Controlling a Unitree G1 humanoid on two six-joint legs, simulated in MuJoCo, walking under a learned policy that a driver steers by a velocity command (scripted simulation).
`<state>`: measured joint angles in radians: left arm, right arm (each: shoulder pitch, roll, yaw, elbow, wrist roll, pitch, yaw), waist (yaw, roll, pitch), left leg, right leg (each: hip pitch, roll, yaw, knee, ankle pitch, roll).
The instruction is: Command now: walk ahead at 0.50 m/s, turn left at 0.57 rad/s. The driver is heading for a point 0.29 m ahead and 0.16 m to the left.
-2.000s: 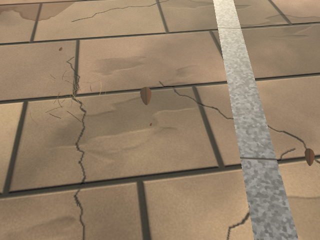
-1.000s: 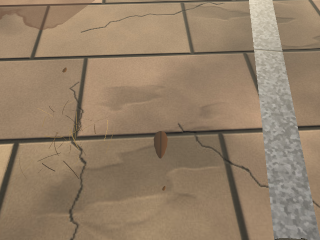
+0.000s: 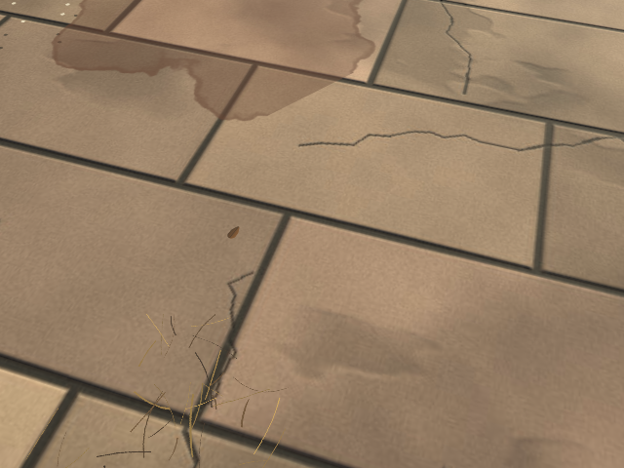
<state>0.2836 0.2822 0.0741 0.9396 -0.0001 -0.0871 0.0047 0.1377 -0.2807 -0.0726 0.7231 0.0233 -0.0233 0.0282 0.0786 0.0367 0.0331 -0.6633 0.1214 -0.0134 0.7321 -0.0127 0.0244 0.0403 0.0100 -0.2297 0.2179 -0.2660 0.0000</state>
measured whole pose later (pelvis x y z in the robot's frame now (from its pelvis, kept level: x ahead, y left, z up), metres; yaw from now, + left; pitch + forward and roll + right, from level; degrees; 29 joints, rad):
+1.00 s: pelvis +0.30 +0.03 -0.01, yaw +11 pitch +0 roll +0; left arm 0.05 0.24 0.04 0.96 0.00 -0.01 0.00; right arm 0.25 -0.25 -0.04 0.96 -0.01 0.02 -0.03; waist -0.01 0.00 0.03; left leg -0.08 -0.03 -0.04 0.48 -0.39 0.02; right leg -0.34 0.01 -0.02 0.52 -0.18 -0.03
